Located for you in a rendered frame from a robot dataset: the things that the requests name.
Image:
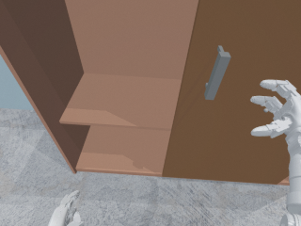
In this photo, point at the robot right hand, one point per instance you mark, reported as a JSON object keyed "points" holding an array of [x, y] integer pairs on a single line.
{"points": [[291, 109]]}

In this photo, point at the robot left hand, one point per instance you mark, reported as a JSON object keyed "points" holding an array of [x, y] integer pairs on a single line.
{"points": [[62, 214]]}

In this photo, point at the handle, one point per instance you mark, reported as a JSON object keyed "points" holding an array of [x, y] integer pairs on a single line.
{"points": [[221, 64]]}

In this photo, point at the robot right upper arm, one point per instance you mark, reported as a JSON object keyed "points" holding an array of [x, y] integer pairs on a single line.
{"points": [[291, 219]]}

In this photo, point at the right robot forearm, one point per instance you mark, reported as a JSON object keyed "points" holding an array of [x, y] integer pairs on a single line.
{"points": [[293, 199]]}

